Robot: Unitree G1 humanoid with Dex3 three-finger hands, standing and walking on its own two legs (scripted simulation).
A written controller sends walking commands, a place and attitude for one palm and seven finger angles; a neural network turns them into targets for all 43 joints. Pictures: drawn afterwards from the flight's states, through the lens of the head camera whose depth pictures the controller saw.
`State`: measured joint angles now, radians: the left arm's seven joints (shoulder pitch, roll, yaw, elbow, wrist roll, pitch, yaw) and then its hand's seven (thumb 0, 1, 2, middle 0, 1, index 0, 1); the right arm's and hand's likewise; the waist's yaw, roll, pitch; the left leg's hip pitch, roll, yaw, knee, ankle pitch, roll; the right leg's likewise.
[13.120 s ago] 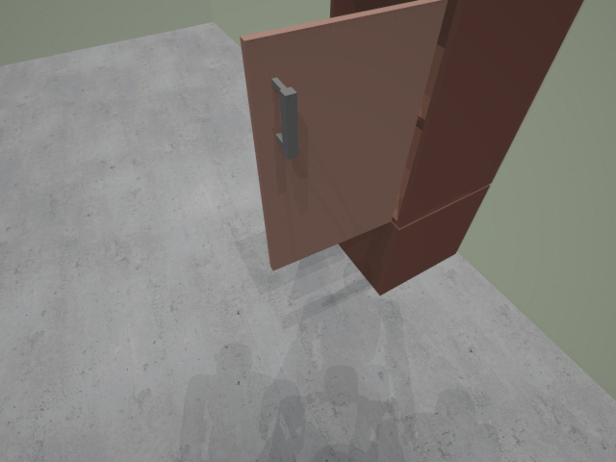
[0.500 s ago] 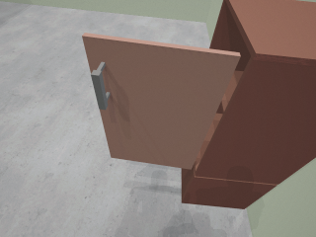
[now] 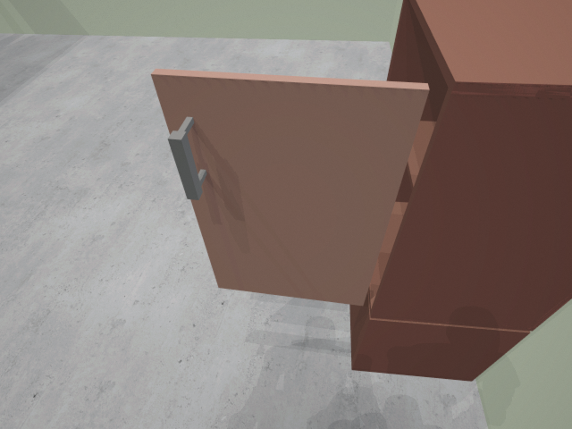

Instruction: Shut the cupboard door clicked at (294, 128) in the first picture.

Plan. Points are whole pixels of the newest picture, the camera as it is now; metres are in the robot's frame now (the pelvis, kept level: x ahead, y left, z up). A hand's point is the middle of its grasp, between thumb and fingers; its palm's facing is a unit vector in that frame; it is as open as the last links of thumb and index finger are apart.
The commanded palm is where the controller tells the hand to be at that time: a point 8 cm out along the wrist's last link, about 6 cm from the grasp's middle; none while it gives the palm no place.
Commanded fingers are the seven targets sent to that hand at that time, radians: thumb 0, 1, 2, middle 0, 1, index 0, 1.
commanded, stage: come to a stop and stand still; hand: left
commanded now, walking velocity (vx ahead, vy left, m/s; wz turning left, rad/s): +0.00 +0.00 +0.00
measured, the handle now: (191, 159) +0.48 +0.19 +0.12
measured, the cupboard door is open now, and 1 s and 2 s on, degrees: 87 87 87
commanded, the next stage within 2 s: look again from close up in 0.90 s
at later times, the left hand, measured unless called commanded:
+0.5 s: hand out of the picture +0.01 +0.12 -0.17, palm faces -0.03 -0.98 -0.19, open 7.3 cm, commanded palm none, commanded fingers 0.00 0.90 0.90 -0.20 -0.30 -0.20 -0.30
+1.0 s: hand out of the picture +0.03 +0.11 -0.17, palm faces -0.02 -0.98 -0.20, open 7.3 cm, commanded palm none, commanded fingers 0.00 0.90 0.90 -0.20 -0.30 -0.20 -0.30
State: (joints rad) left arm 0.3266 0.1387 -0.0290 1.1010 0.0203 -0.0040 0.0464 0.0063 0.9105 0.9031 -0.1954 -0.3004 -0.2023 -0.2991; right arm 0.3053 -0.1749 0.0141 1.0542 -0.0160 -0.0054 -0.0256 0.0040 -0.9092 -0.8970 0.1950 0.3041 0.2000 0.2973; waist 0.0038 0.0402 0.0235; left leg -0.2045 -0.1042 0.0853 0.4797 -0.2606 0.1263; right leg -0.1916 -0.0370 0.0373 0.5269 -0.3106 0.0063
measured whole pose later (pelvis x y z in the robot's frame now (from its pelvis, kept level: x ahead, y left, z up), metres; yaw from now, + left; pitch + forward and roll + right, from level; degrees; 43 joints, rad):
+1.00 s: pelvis +0.03 -0.06 +0.01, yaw -1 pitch -1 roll +1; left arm 0.28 0.15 -0.03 1.10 0.01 -0.02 0.04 0.01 0.91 0.90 -0.20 -0.30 -0.20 -0.30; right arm 0.25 -0.15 0.02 1.13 -0.01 -0.02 -0.03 0.00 -0.91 -0.90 0.19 0.30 0.20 0.30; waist 0.00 -0.01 0.05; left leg -0.13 -0.02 0.07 0.40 -0.26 0.03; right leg -0.12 0.04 0.03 0.43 -0.30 -0.05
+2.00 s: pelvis -0.03 -0.08 -0.04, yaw +2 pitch +7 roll +2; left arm 0.38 0.17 0.05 0.16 -0.20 -0.48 -0.35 0.01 0.91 0.90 -0.37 -0.49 -0.38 -0.49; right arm 0.18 -0.26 -0.05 0.56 0.01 -0.25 0.01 0.01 -0.90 -0.90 0.20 0.30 0.20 0.30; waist -0.02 -0.07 -0.10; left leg -0.62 -0.03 0.04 0.89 -0.39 0.02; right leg -0.60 0.03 -0.03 0.94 -0.46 -0.07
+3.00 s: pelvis -0.01 -0.04 -0.02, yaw +4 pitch +2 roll -2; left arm 0.30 0.30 0.16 -0.26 -0.30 -0.02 -0.33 0.02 0.90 0.90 -1.25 -1.45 -1.26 -1.45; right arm 0.23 -0.25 0.08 0.53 0.06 -0.25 -0.06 0.01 -0.90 -0.90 0.20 0.30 0.20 0.30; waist 0.05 0.05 -0.05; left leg -0.41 -0.04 0.00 0.73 -0.35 0.06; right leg -0.33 0.02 -0.06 0.68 -0.38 -0.02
